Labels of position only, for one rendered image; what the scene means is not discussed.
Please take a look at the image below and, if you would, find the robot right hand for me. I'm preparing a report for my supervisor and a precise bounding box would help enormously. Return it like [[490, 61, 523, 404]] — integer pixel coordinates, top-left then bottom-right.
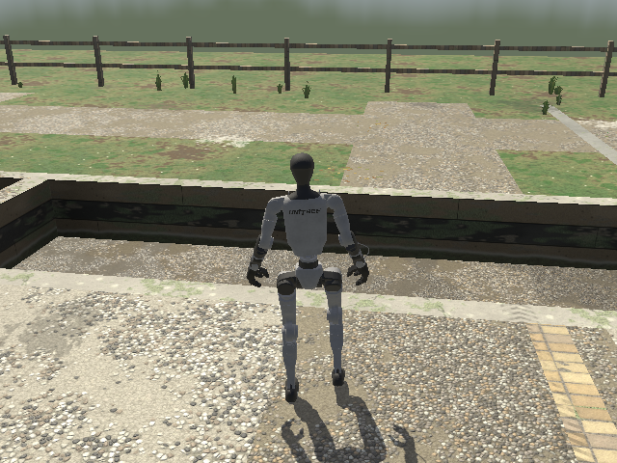
[[347, 263, 369, 286]]

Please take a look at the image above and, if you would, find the robot left upper arm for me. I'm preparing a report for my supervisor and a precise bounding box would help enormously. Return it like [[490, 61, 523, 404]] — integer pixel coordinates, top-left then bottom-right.
[[258, 196, 284, 250]]

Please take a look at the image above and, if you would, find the right robot forearm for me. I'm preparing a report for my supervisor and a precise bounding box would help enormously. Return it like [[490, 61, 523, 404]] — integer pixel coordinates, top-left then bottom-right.
[[345, 231, 365, 268]]

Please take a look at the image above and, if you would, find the left robot forearm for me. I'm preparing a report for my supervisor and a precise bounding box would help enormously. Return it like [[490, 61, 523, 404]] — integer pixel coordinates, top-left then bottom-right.
[[249, 234, 268, 271]]

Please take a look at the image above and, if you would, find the robot right upper arm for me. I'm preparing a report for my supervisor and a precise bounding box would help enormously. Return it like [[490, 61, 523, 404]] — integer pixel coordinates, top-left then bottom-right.
[[324, 193, 355, 247]]

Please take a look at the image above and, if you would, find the right robot thigh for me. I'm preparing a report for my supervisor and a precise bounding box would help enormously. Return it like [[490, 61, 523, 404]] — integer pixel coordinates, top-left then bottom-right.
[[322, 267, 342, 324]]

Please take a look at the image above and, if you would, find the left robot foot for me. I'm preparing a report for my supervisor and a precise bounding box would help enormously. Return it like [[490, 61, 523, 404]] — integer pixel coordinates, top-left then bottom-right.
[[284, 377, 299, 402]]

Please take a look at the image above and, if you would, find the robot left hand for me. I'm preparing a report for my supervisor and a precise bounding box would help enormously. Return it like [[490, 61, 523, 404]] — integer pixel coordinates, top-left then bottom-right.
[[247, 267, 269, 287]]

